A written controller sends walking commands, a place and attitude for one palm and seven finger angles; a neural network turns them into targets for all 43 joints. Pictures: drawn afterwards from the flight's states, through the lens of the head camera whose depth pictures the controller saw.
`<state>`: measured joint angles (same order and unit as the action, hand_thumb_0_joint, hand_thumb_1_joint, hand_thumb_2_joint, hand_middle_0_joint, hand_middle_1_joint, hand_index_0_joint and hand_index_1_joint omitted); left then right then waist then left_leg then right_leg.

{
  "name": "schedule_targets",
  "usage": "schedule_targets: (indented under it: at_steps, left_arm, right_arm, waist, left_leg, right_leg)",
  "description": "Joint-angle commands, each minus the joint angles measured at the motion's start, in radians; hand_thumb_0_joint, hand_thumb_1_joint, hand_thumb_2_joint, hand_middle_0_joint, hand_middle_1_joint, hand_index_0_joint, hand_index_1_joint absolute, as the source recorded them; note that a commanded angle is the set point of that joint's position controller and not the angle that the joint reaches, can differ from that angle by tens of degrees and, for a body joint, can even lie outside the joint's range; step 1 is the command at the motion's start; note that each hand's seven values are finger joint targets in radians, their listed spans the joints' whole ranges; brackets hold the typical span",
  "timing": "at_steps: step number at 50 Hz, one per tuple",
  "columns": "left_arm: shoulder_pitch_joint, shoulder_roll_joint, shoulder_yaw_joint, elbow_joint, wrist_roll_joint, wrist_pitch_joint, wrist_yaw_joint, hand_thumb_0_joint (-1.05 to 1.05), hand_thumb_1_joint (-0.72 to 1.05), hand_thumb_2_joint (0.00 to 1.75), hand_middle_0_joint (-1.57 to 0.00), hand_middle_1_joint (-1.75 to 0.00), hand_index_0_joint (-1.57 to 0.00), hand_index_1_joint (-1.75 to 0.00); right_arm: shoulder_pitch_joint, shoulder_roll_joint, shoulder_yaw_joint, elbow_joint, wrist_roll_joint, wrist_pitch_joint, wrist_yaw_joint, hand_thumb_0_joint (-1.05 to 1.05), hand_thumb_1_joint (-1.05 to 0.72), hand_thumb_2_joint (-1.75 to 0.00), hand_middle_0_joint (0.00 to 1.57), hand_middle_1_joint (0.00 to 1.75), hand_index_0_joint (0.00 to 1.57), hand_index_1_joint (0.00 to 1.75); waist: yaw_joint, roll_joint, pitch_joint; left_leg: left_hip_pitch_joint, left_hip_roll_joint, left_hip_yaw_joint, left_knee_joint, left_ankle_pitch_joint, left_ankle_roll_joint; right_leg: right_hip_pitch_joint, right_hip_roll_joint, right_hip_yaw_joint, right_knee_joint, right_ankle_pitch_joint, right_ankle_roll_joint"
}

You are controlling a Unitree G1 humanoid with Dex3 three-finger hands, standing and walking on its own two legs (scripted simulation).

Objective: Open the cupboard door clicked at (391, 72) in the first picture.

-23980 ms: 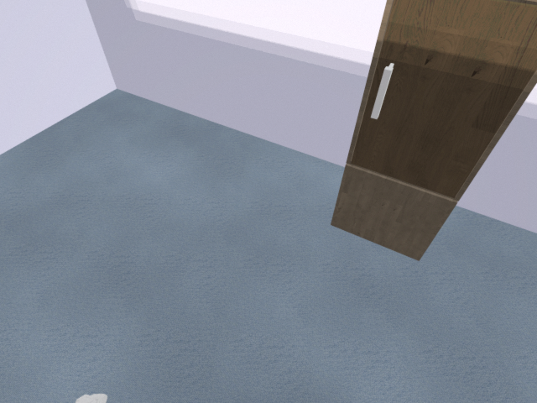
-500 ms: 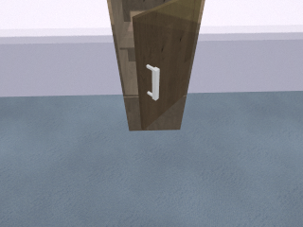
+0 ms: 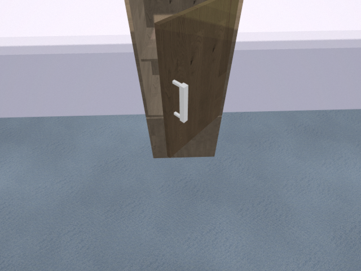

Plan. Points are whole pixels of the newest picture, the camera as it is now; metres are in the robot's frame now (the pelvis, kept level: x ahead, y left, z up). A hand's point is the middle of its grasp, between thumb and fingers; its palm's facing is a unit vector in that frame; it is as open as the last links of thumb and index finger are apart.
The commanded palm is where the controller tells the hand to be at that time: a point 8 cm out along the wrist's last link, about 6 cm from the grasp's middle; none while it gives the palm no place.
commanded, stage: walk to a spot facing it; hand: left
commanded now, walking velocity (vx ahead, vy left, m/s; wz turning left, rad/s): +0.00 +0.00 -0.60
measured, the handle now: (179, 101) +0.65 +0.04 -0.03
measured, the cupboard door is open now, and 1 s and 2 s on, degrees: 46 46 46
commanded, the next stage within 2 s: none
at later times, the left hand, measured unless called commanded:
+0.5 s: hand out of the picture +0.10 +0.18 -0.17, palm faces -0.17 -0.95 -0.27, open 7.4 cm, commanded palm none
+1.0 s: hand (133, 264) +0.17 +0.14 -0.18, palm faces -0.45 -0.87 -0.20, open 7.4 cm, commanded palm none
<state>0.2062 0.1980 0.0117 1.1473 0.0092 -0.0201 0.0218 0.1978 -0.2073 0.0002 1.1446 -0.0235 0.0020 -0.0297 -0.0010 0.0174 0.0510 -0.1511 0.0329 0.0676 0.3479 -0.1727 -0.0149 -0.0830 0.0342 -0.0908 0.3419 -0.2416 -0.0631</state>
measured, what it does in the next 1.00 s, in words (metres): steps on the spot, turning right: left foot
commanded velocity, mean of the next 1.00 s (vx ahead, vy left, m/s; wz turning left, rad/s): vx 0.00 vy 0.00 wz -0.60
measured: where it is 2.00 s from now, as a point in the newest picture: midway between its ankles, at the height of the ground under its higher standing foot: outside the picture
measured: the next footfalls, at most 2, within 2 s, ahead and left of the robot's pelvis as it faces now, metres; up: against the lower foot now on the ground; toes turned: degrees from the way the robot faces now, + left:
left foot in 0.88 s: +0.10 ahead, +0.09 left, +0.00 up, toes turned -28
right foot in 1.20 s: -0.06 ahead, -0.15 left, +0.00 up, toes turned -41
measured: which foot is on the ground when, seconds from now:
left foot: down 0.00-0.52, up 0.54-0.86, down 0.88-1.00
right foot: down 0.00-0.88, up 0.90-1.00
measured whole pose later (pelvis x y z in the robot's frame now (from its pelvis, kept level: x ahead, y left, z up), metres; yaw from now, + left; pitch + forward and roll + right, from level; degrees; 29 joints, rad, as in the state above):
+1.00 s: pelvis +0.00 +0.00 -0.01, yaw -31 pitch +2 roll -2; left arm 0.16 0.26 0.09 0.91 0.03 0.06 -0.03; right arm 0.14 -0.20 -0.02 0.86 -0.04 0.00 -0.04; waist 0.04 -0.04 0.10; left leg -0.28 0.07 0.03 0.55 -0.29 -0.02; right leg -0.50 0.06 0.05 1.06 -0.48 0.04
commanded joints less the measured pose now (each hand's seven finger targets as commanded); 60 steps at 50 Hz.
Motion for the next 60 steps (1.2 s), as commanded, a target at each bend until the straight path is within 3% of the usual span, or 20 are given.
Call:
schedule_targets:
  at_steps: [1, 12, 15, 16, 17, 24, 25, 26, 27, 29, 39, 42, 44, 45, 48, 51, 57, 58, 59, 60]
  left_arm:
    - [0.069, 0.112, 0.031, -0.037, -0.001, 0.006, 0.017, 0.0, 0.9, 0.9, -0.2, -0.3, -0.2, -0.3]
    - [0.017, 0.164, 0.09, -0.155, 0.012, 0.05, -0.004, 0.0, 0.9, 0.9, -0.2, -0.3, -0.2, -0.3]
    - [-0.01, 0.12, 0.087, -0.197, 0.011, 0.055, -0.018, 0.0, 0.9, 0.9, -0.2, -0.3, -0.2, -0.3]
    - [-0.036, 0.104, 0.088, -0.215, 0.011, 0.06, -0.021, 0.0, 0.9, 0.9, -0.2, -0.3, -0.2, -0.3]
    - [-0.045, 0.11, 0.093, -0.227, 0.013, 0.068, -0.026, 0.0, 0.9, 0.9, -0.2, -0.3, -0.2, -0.3]
    - [0.064, 0.101, 0.097, -0.222, 0.015, 0.062, -0.043, 0.0, 0.9, 0.9, -0.2, -0.3, -0.2, -0.3]
    - [0.099, 0.172, 0.109, -0.216, 0.022, 0.05, -0.035, 0.0, 0.9, 0.9, -0.2, -0.3, -0.2, -0.3]
    - [0.111, 0.287, 0.132, -0.222, 0.028, 0.04, -0.017, 0.0, 0.9, 0.9, -0.2, -0.3, -0.2, -0.3]
    - [0.142, 0.317, 0.129, -0.227, 0.013, 0.041, -0.013, 0.0, 0.9, 0.9, -0.2, -0.3, -0.2, -0.3]
    - [0.043, 0.246, 0.122, -0.249, 0.017, 0.039, 0.003, 0.0, 0.9, 0.9, -0.2, -0.3, -0.2, -0.3]
    - [0.028, 0.233, 0.122, -0.28, 0.022, 0.044, -0.003, 0.0, 0.9, 0.9, -0.2, -0.3, -0.2, -0.3]
    - [-0.03, 0.213, 0.116, -0.296, 0.011, 0.05, -0.008, 0.0, 0.9, 0.9, -0.2, -0.3, -0.2, -0.3]
    - [-0.028, 0.121, 0.093, -0.343, -0.003, 0.052, -0.031, 0.0, 0.9, 0.9, -0.2, -0.3, -0.2, -0.3]
    - [-0.06, 0.161, 0.101, -0.364, 0.008, 0.046, -0.042, 0.0, 0.9, 0.9, -0.2, -0.3, -0.2, -0.3]
    - [-0.05, 0.143, 0.104, -0.327, 0.015, 0.057, -0.054, 0.0, 0.9, 0.9, -0.2, -0.3, -0.2, -0.3]
    - [-0.068, 0.116, 0.088, -0.336, 0.011, 0.064, -0.065, 0.0, 0.9, 0.9, -0.2, -0.3, -0.2, -0.3]
    - [-0.056, 0.131, 0.08, -0.326, 0.006, 0.051, -0.068, 0.0, 0.9, 0.9, -0.2, -0.3, -0.2, -0.3]
    - [0.011, 0.163, 0.089, -0.305, 0.008, 0.045, -0.063, 0.0, 0.9, 0.9, -0.2, -0.3, -0.2, -0.3]
    - [0.075, 0.281, 0.11, -0.286, 0.021, 0.035, -0.047, 0.0, 0.9, 0.9, -0.2, -0.3, -0.2, -0.3]
    - [0.139, 0.351, 0.123, -0.266, 0.01, 0.035, -0.033, 0.0, 0.9, 0.9, -0.2, -0.3, -0.2, -0.3]
  right_arm:
    - [0.075, -0.068, -0.019, -0.028, 0.003, 0.004, -0.014, 0.0, -0.9, -0.9, 0.2, 0.3, 0.2, 0.3]
    - [0.066, -0.101, -0.073, -0.142, 0.004, 0.024, -0.024, 0.0, -0.9, -0.9, 0.2, 0.3, 0.2, 0.3]
    - [0.093, -0.163, -0.087, -0.155, -0.006, 0.013, -0.03, 0.0, -0.9, -0.9, 0.2, 0.3, 0.2, 0.3]
    - [0.113, -0.176, -0.092, -0.157, -0.008, 0.006, -0.03, 0.0, -0.9, -0.9, 0.2, 0.3, 0.2, 0.3]
    - [0.114, -0.179, -0.088, -0.165, -0.013, 0.001, -0.031, 0.0, -0.9, -0.9, 0.2, 0.3, 0.2, 0.3]
    - [-0.018, -0.205, -0.097, -0.222, -0.011, 0.009, -0.014, 0.0, -0.9, -0.9, 0.2, 0.3, 0.2, 0.3]
    - [-0.027, -0.17, -0.096, -0.245, 0.0, 0.016, -0.009, 0.0, -0.9, -0.9, 0.2, 0.3, 0.2, 0.3]
    - [-0.043, -0.094, -0.082, -0.293, 0.008, 0.021, 0.002, 0.0, -0.9, -0.9, 0.2, 0.3, 0.2, 0.3]
    - [-0.058, -0.121, -0.083, -0.302, 0.01, 0.031, 0.004, 0.0, -0.9, -0.9, 0.2, 0.3, 0.2, 0.3]
    - [-0.107, -0.113, -0.086, -0.304, 0.01, 0.026, -0.001, 0.0, -0.9, -0.9, 0.2, 0.3, 0.2, 0.3]
    - [-0.099, -0.084, -0.077, -0.326, 0.025, 0.017, -0.008, 0.0, -0.9, -0.9, 0.2, 0.3, 0.2, 0.3]
    - [0.018, -0.103, -0.077, -0.3, 0.026, 0.001, -0.017, 0.0, -0.9, -0.9, 0.2, 0.3, 0.2, 0.3]
    - [0.066, -0.269, -0.102, -0.308, -0.002, -0.013, -0.027, 0.0, -0.9, -0.9, 0.2, 0.3, 0.2, 0.3]
    - [0.054, -0.288, -0.102, -0.326, -0.008, -0.007, -0.034, 0.0, -0.9, -0.9, 0.2, 0.3, 0.2, 0.3]
    - [-0.026, -0.202, -0.076, -0.343, -0.014, -0.015, -0.025, 0.0, -0.9, -0.9, 0.2, 0.3, 0.2, 0.3]
    - [-0.002, -0.197, -0.076, -0.337, -0.015, -0.011, -0.024, 0.0, -0.9, -0.9, 0.2, 0.3, 0.2, 0.3]
    - [0.057, -0.243, -0.097, -0.307, -0.006, 0.001, -0.008, 0.0, -0.9, -0.9, 0.2, 0.3, 0.2, 0.3]
    - [0.039, -0.236, -0.099, -0.316, 0.0, 0.003, -0.005, 0.0, -0.9, -0.9, 0.2, 0.3, 0.2, 0.3]
    - [0.036, -0.169, -0.089, -0.342, 0.015, 0.004, 0.001, 0.0, -0.9, -0.9, 0.2, 0.3, 0.2, 0.3]
    - [-0.032, -0.14, -0.072, -0.386, 0.016, 0.012, -0.001, 0.0, -0.9, -0.9, 0.2, 0.3, 0.2, 0.3]
  waist:
    - [-0.007, -0.027, -0.025]
    - [-0.019, -0.041, -0.008]
    - [-0.028, 0.172, -0.019]
    - [-0.032, 0.246, -0.025]
    - [-0.027, 0.19, -0.032]
    - [0.06, 0.073, -0.049]
    - [0.076, -0.116, -0.039]
    - [0.084, -0.391, -0.036]
    - [0.105, -0.263, -0.05]
    - [0.048, -0.225, -0.034]
    - [0.025, -0.159, -0.089]
    - [-0.038, -0.121, -0.127]
    - [-0.045, 0.323, -0.11]
    - [-0.046, 0.195, -0.065]
    - [0.011, 0.189, -0.04]
    - [0.002, 0.198, -0.071]
    - [-0.002, 0.198, -0.102]
    - [0.036, 0.133, -0.122]
    - [0.061, -0.172, -0.16]
    - [0.109, -0.345, -0.149]
  left_leg:
    - [0.039, 0.094, -0.052, 0.023, 0.148, 0.024]
    - [-0.011, 0.113, 0.009, 0.155, -0.038, 0.02]
    - [0.066, 0.298, -0.142, -0.008, 0.03, 0.11]
    - [0.06, 0.411, -0.213, -0.088, 0.088, 0.18]
    - [0.042, 0.447, -0.218, -0.105, 0.083, 0.214]
    - [-0.11, 0.299, 0.087, 0.162, 0.051, 0.064]
    - [-0.199, 0.191, 0.146, 0.357, -0.098, 0.002]
    - [-0.408, 0.046, 0.157, 0.614, -0.453, -0.048]
    - [-0.398, 0.049, 0.01, 0.75, -0.488, -0.036]
    - [-0.48, 0.063, -0.078, 0.828, -0.347, -0.036]
    - [-0.256, -0.009, -0.072, 0.445, -0.261, -0.035]
    - [0.006, -0.006, -0.078, 0.116, -0.078, -0.022]
    - [0.161, 0.427, -0.507, -0.109, 0.039, 0.154]
    - [-0.006, 0.496, -0.524, -0.094, 0.056, 0.239]
    - [-0.035, 0.319, -0.255, -0.016, 0.276, 0.173]
    - [0.015, 0.255, -0.086, 0.041, 0.402, 0.127]
    - [-0.011, 0.269, -0.018, 0.164, 0.36, 0.072]
    - [-0.085, 0.238, 0.018, 0.275, 0.27, 0.029]
    - [-0.312, 0.127, 0.12, 0.497, -0.036, -0.039]
    - [-0.45, 0.041, 0.052, 0.692, -0.515, -0.059]
  right_leg:
    - [-0.058, -0.163, 0.156, -0.041, 0.327, 0.022]
    - [-0.221, -0.155, 0.302, 0.063, 0.255, -0.038]
    - [-0.356, -0.026, 0.171, 0.333, 0.093, 0.018]
    - [-0.4, -0.011, 0.104, 0.546, -0.23, 0.037]
    - [-0.42, -0.035, 0.12, 0.68, -0.32, 0.045]
    - [-0.135, -0.054, 0.014, 0.243, -0.051, 0.05]
    - [-0.072, -0.138, 0.183, 0.058, 0.145, 0.01]
    - [-0.023, -0.385, 0.553, -0.051, 0.358, -0.11]
    - [-0.08, -0.421, 0.598, -0.055, 0.25, -0.193]
    - [-0.049, -0.316, 0.531, 0.019, 0.356, -0.173]
    - [-0.086, -0.22, 0.519, 0.059, 0.446, -0.136]
    - [-0.223, -0.148, 0.486, 0.141, 0.347, -0.047]
    - [-0.533, 0.057, 0.194, 0.496, -0.338, 0.081]
    - [-0.505, -0.004, 0.169, 0.688, -0.379, 0.098]
    - [-0.51, -0.039, 0.143, 0.859, -0.252, 0.116]
    - [-0.439, -0.047, 0.059, 0.676, -0.232, 0.124]
    - [-0.175, -0.012, -0.019, 0.241, -0.073, 0.078]
    - [-0.035, -0.037, 0.015, 0.106, 0.071, 0.057]
    - [0.161, -0.266, 0.327, 0.026, 0.373, -0.028]
    - [0.145, -0.442, 0.522, 0.001, 0.554, -0.149]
